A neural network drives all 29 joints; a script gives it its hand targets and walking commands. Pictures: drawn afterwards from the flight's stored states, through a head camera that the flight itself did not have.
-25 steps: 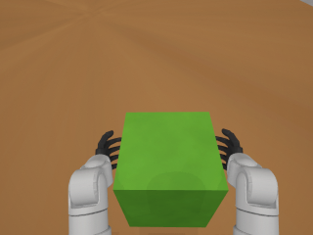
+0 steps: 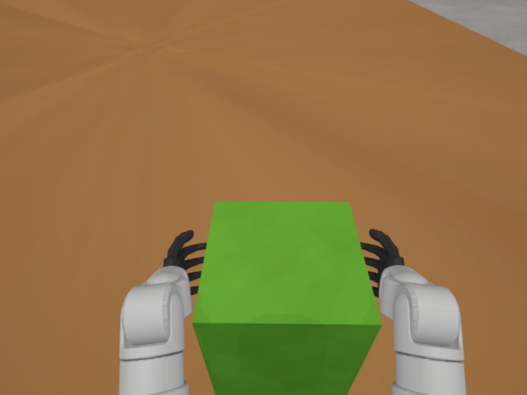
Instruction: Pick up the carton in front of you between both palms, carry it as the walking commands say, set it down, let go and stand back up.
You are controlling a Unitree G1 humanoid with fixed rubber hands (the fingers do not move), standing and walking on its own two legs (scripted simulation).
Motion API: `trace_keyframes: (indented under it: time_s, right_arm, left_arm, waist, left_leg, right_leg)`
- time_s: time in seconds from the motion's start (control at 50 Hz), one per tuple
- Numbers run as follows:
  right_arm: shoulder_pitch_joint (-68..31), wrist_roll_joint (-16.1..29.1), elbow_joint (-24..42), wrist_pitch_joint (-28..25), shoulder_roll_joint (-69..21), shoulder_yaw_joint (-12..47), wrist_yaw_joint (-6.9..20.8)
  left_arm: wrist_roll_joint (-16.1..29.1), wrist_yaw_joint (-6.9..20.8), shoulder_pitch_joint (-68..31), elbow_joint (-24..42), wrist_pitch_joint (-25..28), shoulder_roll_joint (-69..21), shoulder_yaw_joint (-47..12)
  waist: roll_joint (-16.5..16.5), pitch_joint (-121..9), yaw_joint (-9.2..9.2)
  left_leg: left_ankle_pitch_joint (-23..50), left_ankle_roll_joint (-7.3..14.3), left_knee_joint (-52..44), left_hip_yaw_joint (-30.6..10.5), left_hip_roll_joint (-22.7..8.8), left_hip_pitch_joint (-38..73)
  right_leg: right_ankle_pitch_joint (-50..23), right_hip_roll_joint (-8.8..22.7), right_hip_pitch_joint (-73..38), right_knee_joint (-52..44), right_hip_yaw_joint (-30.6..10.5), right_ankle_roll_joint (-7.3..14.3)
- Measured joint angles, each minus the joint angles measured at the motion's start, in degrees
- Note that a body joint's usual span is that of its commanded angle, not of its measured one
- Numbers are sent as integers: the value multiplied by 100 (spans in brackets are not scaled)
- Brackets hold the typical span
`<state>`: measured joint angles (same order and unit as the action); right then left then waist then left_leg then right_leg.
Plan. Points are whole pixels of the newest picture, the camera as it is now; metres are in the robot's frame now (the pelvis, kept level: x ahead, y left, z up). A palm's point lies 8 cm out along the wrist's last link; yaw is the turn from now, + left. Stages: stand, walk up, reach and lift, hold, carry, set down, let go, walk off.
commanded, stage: carry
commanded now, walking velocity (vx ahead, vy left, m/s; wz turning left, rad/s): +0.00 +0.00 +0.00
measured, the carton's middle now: (280, 301) +0.28 +0.00 +0.01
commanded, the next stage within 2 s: hold in 1.46 s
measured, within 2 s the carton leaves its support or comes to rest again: neither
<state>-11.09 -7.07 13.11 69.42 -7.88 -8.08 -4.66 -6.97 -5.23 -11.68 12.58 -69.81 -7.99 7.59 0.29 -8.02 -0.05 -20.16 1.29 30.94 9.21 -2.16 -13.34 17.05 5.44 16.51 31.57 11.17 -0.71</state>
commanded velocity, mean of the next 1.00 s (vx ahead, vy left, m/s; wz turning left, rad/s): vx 0.00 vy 0.00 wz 0.00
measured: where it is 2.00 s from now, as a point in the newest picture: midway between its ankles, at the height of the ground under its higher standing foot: outside the picture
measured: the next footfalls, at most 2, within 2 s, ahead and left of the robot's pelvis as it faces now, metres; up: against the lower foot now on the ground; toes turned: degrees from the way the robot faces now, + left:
none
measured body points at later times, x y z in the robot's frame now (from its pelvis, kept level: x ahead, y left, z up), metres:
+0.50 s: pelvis -0.04 +0.00 +0.00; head -0.08 +0.00 +0.45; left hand +0.25 +0.15 +0.05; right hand +0.25 -0.15 +0.05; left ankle -0.04 +0.09 -0.73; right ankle -0.01 -0.12 -0.73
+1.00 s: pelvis -0.05 +0.00 +0.00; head -0.07 +0.00 +0.45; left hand +0.26 +0.15 +0.04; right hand +0.26 -0.15 +0.04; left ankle -0.04 +0.09 -0.73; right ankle -0.01 -0.12 -0.73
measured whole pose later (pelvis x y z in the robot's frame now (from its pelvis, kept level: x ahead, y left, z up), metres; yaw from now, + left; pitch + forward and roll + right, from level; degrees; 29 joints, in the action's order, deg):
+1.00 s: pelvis -0.05 +0.00 +0.00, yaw +0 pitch +2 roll +0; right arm -13.9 -14.2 -11.4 41.9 -8.4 -11.2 -1.0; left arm -14.0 -1.3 -14.2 -11.4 -42.5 -8.5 11.3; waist -0.3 -5.7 0.1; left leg -15.8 1.9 30.3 9.1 -2.2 -16.3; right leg 12.1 5.3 18.7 29.4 11.4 0.2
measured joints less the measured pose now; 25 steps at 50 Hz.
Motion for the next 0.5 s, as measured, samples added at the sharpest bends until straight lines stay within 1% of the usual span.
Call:
trace_keyframes:
  time_s: [0.12, 0.2, 0.28, 0.42, 0.5]
  right_arm:
    - [35, -83, -340, -271, 6, 4, 58]
    - [61, -179, -707, -549, 11, 20, 114]
    - [102, -247, -940, -813, 17, 32, 144]
    - [54, -430, -1485, -1469, 7, -19, 258]
    - [-82, -603, -2035, -1929, -16, -154, 364]
  left_arm:
    - [-105, 71, 37, -326, 262, 7, -7]
    - [-205, 146, 95, -665, 539, 16, 4]
    - [-260, 180, 155, -930, 849, 26, -22]
    - [-421, 289, 99, -1466, 1489, 16, 54]
    - [-613, 343, -35, -1942, 1882, -7, 147]
  waist:
    - [-23, -4, -1]
    - [-34, -11, 13]
    - [-30, 11, 31]
    - [-13, 50, 40]
    - [-13, 28, 50]
  left_leg:
    - [61, 10, -6, -2, -9, 25]
    - [129, 20, -26, 0, -20, 14]
    - [212, 32, -60, -4, -19, -8]
    - [371, 54, -140, -9, -1, -74]
    - [440, 69, -180, 2, 8, -135]
  right_leg:
    - [-84, -13, -48, -52, 6, 10]
    - [-177, -31, -57, -118, 9, 30]
    - [-278, -37, -55, -189, 18, 46]
    - [-447, -32, -10, -301, 31, 64]
    - [-525, -31, 52, -347, 24, 69]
